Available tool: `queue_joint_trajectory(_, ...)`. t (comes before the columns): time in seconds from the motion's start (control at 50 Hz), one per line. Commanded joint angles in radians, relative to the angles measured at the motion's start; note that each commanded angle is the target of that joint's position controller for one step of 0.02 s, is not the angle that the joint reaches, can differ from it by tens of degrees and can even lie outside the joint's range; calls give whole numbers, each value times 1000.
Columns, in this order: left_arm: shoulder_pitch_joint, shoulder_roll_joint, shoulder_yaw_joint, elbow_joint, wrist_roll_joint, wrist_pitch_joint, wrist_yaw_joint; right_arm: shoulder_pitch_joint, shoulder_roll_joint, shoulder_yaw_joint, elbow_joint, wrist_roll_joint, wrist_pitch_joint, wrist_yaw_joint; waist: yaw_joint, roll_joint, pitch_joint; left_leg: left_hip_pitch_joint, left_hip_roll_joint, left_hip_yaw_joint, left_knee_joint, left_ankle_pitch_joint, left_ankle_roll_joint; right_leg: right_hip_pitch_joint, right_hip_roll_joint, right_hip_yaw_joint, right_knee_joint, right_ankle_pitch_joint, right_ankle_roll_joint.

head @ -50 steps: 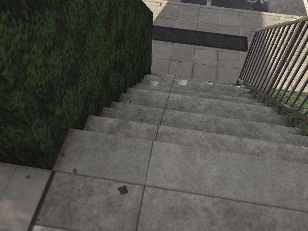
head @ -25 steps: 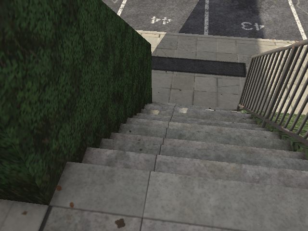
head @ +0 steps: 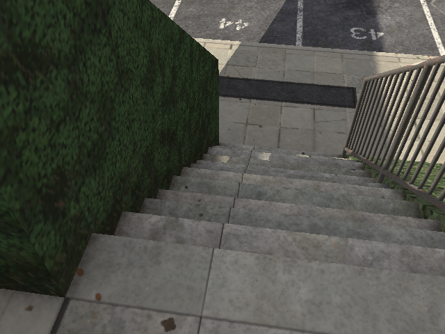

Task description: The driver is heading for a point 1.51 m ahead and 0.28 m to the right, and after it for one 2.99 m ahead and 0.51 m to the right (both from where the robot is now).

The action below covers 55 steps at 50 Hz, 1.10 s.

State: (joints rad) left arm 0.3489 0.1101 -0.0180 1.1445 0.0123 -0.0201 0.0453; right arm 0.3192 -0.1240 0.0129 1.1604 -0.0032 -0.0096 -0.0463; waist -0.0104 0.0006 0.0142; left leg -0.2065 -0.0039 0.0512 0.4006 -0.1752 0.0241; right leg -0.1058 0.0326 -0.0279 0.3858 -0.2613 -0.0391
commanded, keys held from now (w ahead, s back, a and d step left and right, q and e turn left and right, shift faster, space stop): no key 0.98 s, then w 0.02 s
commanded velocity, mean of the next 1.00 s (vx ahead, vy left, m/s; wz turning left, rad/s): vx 0.00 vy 0.00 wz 0.00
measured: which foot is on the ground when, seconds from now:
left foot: down 0.00-1.00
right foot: down 0.00-1.00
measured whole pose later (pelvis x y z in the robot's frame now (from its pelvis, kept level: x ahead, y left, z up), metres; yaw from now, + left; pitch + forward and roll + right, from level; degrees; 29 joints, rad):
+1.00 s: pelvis +0.02 -0.01 +0.00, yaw +0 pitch -1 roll +0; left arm 0.37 0.10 -0.02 1.15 0.01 -0.03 0.05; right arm 0.33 -0.11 0.00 1.19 -0.01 -0.01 -0.04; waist -0.01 0.00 0.03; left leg -0.18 0.01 0.04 0.40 -0.20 0.00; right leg -0.07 0.04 -0.02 0.37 -0.28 -0.06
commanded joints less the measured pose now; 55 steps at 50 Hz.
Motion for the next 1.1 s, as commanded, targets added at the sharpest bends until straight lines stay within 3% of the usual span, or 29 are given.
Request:
queue_joint_trajectory(0.02, 90, 63, 7, -1, 0, -3, 2, 78, -66, -9, -1, 0, -2, -3, 0, -5, 74, 28, 101, -113, -59, 73, 20, -97, -120, 113, -89, 116, -18)
queue_joint_trajectory(0.06, 90, 65, 7, -1, -6, -3, 1, 77, -64, -10, 3, -5, -1, 2, 1, 0, 80, 30, 101, -109, -58, 81, 17, -97, -123, 113, -91, 123, -22)
queue_joint_trajectory(0.98, 126, 49, 4, 6, -3, -12, 3, 96, -42, -15, 30, -2, 2, 1, 4, -5, 87, 53, 105, -101, -47, 113, 6, -66, -124, 113, -94, 190, -27)
queue_joint_trajectory(1.02, 140, 57, 9, 8, 0, -10, 2, 94, -42, -16, 29, -5, 5, 2, 12, -15, 79, 42, 77, -82, -32, -13, 10, -64, -109, 121, -121, 0, -39)
queue_joint_trajectory(1.06, 170, 112, 34, 7, -1, 1, 1, 69, -53, -26, 5, -13, 8, 9, 32, -86, 120, -66, 5, -13, 93, -239, 21, -73, -132, 202, -165, -342, -93)
queue_joint_trajectory(1.1, 229, 144, 53, 12, 0, 8, -4, 3, -37, -26, -43, -34, 5, 24, 69, -137, 225, -264, -13, 51, 245, -296, 27, -64, -265, 368, -263, -575, -174)
Velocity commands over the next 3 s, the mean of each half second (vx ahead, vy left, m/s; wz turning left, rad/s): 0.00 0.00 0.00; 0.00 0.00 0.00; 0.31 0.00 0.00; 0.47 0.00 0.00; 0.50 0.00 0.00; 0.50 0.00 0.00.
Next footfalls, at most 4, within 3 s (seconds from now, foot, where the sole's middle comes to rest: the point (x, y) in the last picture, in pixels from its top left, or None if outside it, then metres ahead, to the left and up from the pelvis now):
1.34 left None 0.19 0.13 -0.78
1.84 right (249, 330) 0.55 -0.05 -0.78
2.36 left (199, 275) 0.73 0.10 -0.78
3.00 right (263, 251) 0.94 -0.14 -0.98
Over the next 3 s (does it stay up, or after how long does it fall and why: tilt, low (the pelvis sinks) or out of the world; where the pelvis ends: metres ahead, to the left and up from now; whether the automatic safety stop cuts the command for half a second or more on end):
stays up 0.85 -0.04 -0.14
